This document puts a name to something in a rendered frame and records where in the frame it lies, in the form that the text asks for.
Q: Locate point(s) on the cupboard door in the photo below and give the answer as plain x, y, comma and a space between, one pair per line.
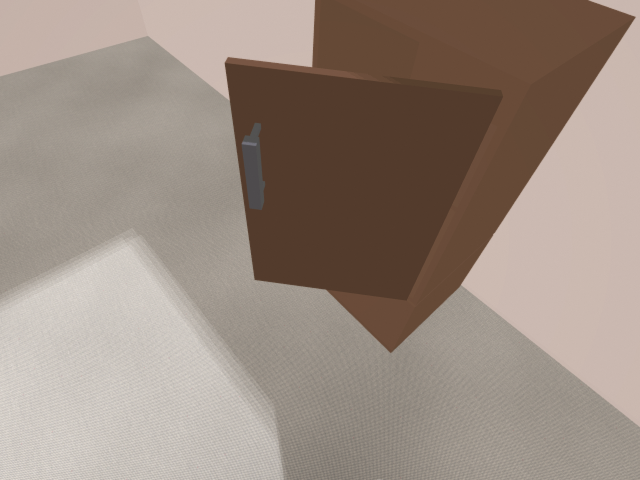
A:
360, 171

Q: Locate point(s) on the handle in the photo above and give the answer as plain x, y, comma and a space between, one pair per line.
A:
253, 168

